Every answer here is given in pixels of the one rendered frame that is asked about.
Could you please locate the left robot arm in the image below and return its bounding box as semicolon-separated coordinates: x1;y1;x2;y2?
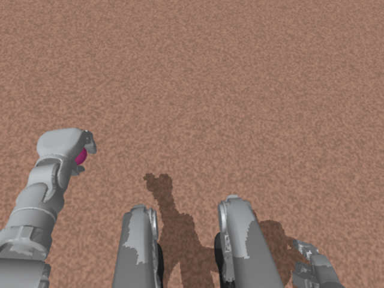
0;154;73;288

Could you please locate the ball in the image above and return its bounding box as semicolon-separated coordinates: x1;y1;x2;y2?
75;147;87;165

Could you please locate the right robot hand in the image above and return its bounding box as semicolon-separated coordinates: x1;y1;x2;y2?
292;239;340;288

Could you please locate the left robot hand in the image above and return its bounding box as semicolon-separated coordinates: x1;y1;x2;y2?
37;127;97;176

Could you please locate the right robot foot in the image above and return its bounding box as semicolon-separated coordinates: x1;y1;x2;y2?
214;233;236;288

